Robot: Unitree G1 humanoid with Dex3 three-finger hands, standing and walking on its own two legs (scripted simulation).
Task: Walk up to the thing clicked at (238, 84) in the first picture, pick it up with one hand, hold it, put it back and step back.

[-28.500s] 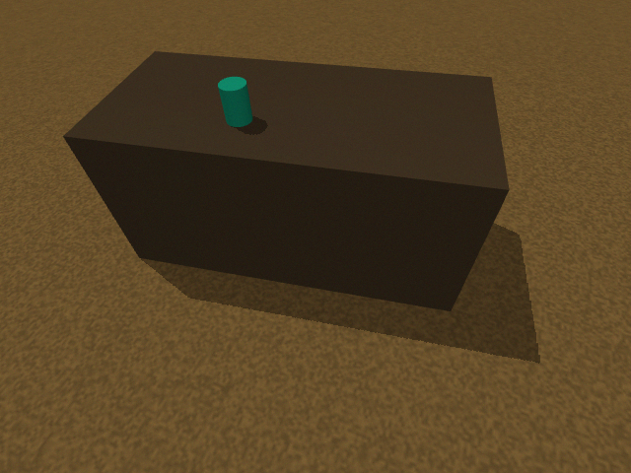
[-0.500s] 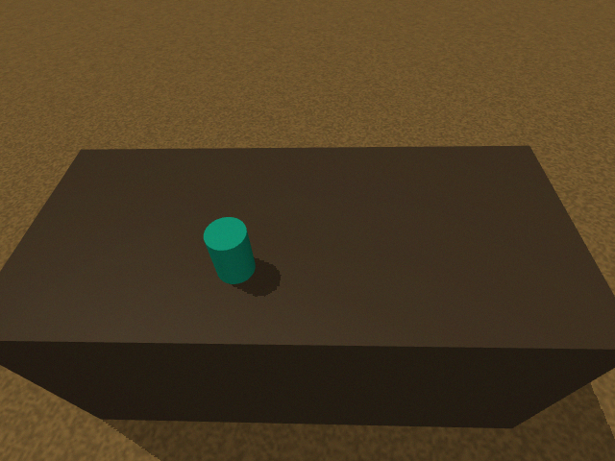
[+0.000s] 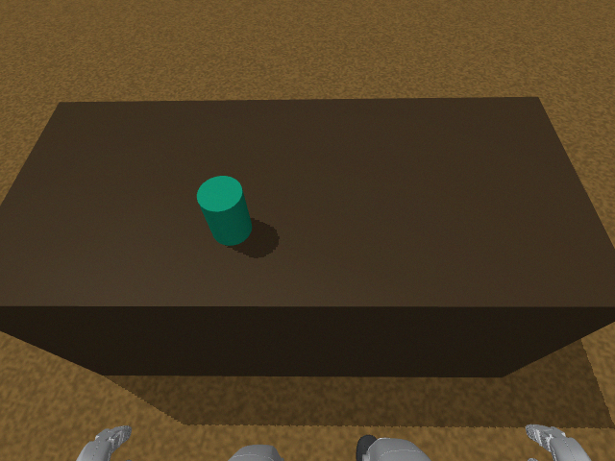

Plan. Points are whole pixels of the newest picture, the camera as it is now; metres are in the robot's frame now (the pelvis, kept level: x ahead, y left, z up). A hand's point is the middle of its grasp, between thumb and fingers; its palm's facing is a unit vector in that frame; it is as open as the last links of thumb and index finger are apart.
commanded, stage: step back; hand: left
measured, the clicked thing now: (226, 212) +0.52 +0.18 -0.12
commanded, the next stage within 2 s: none
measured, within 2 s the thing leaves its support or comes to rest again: neither
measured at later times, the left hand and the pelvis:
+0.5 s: hand out of the picture +0.03 +0.30 -0.17, palm faces -0.12 -0.92 -0.37, open 7.4 cm; pelvis -0.09 +0.05 -0.01, yaw -4 degrees
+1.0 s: hand out of the picture -0.07 +0.30 -0.16, palm faces -0.05 -0.93 -0.36, open 7.4 cm; pelvis -0.22 +0.05 -0.02, yaw -3 degrees
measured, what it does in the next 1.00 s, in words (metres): walks backwards: right foot, then left foot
